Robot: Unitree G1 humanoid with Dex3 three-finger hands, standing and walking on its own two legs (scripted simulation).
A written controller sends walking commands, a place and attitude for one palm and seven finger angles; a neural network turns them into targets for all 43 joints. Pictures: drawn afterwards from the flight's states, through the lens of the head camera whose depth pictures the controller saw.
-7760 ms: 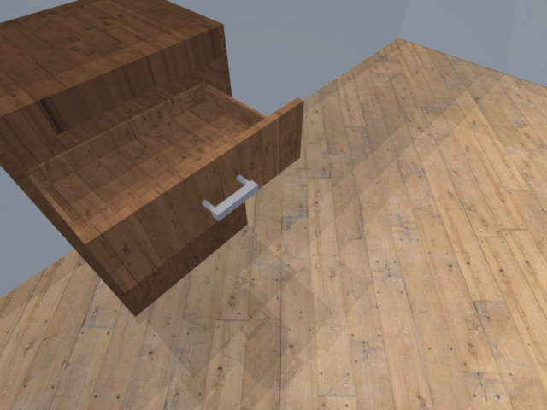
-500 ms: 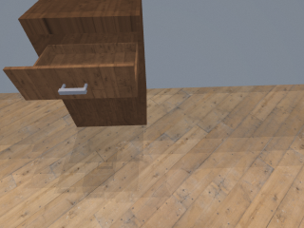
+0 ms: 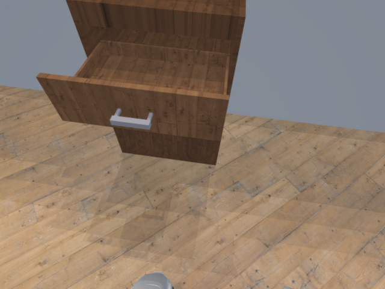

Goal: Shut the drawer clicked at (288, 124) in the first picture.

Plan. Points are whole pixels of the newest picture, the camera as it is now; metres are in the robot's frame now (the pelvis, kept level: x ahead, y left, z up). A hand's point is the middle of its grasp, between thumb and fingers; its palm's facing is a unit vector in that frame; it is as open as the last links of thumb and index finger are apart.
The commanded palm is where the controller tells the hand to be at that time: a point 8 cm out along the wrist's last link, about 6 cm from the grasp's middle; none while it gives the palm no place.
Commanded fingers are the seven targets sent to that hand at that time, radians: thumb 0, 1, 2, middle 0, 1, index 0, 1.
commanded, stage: take the last steps up to it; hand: left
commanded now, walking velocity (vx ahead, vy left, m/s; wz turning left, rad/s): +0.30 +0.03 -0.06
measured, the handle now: (132, 118) +0.55 +0.24 -0.04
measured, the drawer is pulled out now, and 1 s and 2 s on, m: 0.30 0.30 0.30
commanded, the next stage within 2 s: come to a stop and stand still in 0.42 s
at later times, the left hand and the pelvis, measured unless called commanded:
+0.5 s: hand (140, 219) +0.28 +0.17 -0.13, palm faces -0.03 -0.98 -0.21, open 7.4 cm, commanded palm none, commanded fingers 0.00 0.90 0.90 -0.20 -0.30 -0.20 -0.30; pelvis +0.17 +0.00 +0.01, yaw -2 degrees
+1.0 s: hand (120, 235) +0.25 +0.21 -0.15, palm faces +0.00 -0.98 -0.20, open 7.4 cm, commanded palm none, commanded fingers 0.00 0.90 0.90 -0.20 -0.30 -0.20 -0.30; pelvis +0.21 +0.03 +0.03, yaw -4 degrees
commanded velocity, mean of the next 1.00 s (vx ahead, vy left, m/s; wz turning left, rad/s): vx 0.03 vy -0.01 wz -0.01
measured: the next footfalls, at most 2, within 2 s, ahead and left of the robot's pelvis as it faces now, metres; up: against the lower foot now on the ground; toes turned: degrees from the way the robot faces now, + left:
right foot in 0.42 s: +0.27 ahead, -0.10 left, +0.00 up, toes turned -11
left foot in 0.78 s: +0.30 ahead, +0.12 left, +0.00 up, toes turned -2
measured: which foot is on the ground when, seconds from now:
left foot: down 0.00-0.42, up 0.44-0.76, down 0.78-1.00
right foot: up 0.00-0.40, down 0.42-0.80, up 0.82-1.00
